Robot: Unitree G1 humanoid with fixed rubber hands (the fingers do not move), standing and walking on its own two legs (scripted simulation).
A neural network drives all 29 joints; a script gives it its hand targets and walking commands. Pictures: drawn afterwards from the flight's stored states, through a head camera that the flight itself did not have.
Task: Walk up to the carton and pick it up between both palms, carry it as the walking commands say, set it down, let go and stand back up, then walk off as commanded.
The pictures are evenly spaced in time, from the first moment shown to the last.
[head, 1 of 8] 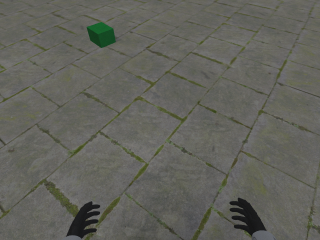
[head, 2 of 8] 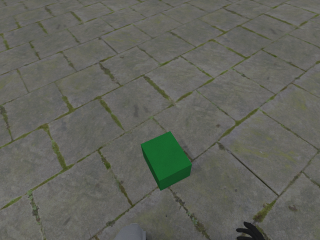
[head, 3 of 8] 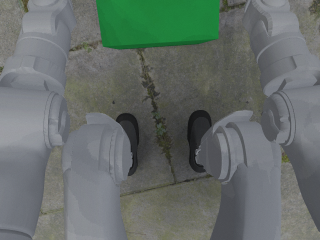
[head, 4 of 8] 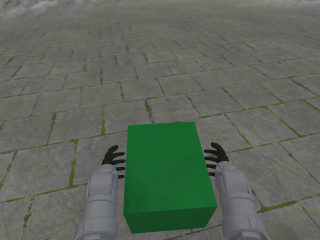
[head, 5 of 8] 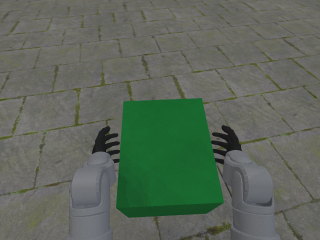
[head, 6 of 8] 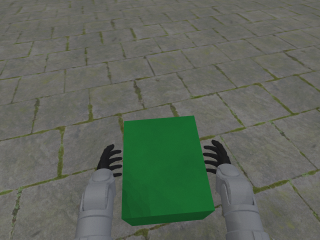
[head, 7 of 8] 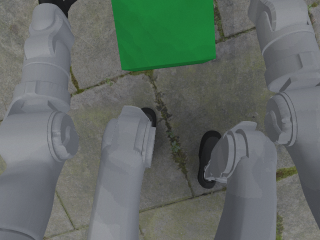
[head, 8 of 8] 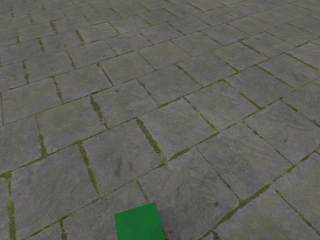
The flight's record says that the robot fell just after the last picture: no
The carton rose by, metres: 0.70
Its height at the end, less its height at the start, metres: +0.00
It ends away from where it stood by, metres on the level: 4.55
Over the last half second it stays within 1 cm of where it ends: yes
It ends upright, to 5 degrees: yes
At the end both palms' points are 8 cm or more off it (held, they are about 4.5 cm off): yes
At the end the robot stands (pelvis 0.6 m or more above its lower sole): yes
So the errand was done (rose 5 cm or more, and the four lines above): yes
